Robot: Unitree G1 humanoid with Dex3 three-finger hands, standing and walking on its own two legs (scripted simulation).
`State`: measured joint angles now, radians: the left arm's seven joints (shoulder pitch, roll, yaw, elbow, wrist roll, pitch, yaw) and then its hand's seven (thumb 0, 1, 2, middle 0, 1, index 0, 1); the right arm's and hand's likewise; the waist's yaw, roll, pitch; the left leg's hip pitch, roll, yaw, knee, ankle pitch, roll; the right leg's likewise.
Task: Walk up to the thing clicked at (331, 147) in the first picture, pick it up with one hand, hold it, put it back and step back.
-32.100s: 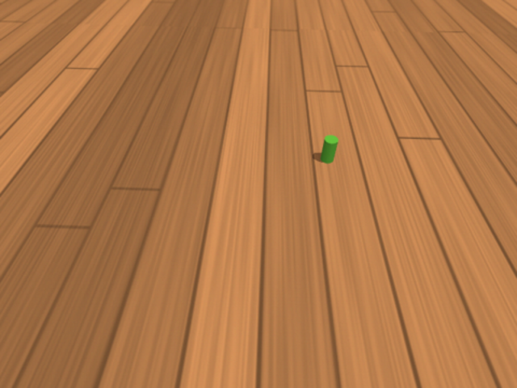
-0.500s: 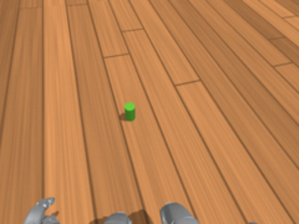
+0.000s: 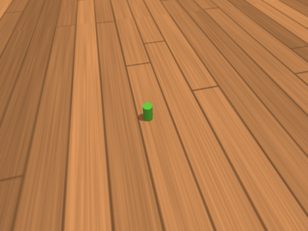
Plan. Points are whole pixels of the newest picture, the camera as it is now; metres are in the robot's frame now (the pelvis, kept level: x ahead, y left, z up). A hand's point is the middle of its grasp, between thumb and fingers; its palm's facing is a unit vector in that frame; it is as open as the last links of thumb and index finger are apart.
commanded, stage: step back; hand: left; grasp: from the side
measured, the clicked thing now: (147, 112) +1.06 +0.13 -0.68
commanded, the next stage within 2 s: stand in 0.86 s
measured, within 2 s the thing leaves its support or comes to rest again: neither
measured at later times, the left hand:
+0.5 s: hand out of the picture +0.06 +0.27 -0.14, palm faces +0.04 -0.93 -0.36, open 7.4 cm
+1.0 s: hand (69, 225) +0.15 +0.26 -0.13, palm faces -0.02 -0.94 -0.35, open 7.4 cm
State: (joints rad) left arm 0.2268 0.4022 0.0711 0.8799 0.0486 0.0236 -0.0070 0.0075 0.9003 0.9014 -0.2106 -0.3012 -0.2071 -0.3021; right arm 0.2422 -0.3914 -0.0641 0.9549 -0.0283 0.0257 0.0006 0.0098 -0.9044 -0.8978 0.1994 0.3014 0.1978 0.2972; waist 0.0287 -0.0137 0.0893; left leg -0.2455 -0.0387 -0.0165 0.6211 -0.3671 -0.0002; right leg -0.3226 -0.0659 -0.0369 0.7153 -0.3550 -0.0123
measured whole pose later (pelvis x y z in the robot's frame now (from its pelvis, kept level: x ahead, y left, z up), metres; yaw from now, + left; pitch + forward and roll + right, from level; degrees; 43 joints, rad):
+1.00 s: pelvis +0.04 +0.01 +0.02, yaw +0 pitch -2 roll +0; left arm 0.05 0.36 0.00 1.07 0.00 -0.02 0.01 0.01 0.91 0.90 -0.21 -0.30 -0.20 -0.30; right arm 0.03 -0.33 -0.02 1.08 0.00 -0.01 0.00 0.01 -0.90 -0.90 0.20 0.30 0.20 0.30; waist 0.00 0.00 0.07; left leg -0.16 0.02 0.02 0.44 -0.24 0.00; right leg -0.12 -0.02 0.00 0.42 -0.26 0.02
